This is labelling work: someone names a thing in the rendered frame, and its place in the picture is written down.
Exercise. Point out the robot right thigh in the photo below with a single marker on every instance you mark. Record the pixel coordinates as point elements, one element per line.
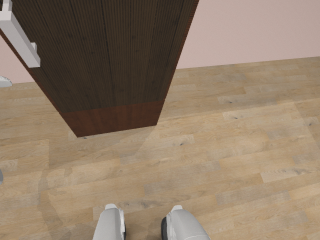
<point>184,226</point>

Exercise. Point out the robot left hand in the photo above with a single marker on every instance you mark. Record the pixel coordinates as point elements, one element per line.
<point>5,82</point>

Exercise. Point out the handle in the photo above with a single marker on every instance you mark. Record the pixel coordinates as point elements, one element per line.
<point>15,34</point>

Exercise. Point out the robot right shin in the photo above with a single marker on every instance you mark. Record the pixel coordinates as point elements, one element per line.
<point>176,207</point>

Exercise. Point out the cupboard door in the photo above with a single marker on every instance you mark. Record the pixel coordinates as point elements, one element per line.
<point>104,53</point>

